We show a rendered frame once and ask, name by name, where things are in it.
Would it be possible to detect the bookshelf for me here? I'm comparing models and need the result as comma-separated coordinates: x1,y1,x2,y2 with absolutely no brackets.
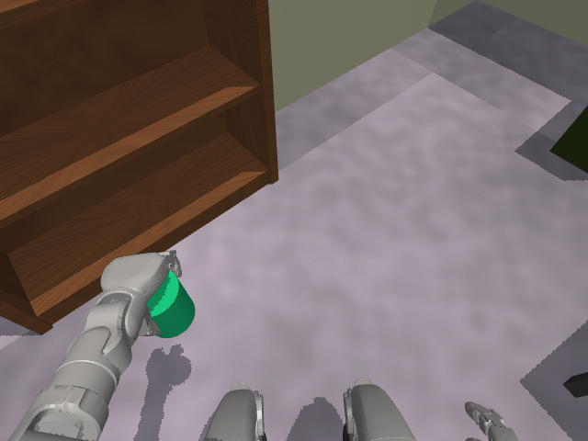
0,0,278,335

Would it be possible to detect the left robot arm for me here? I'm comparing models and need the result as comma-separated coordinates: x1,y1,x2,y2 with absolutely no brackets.
7,288,147,441

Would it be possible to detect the left robot hand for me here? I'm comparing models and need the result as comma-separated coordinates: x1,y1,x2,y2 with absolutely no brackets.
100,250,182,336

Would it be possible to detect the right robot hand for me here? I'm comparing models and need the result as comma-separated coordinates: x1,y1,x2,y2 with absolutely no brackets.
465,401,520,441

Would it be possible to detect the mug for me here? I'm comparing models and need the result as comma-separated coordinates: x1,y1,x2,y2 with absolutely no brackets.
147,270,195,338

